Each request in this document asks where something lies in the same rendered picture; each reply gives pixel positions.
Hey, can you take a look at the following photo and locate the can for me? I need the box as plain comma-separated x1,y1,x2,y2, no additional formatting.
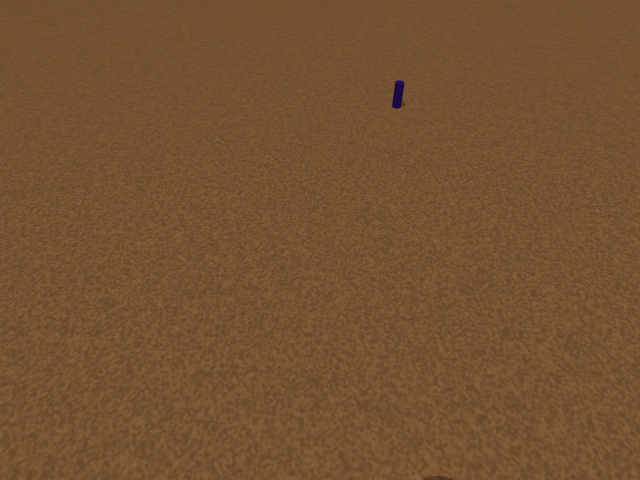
392,80,404,109

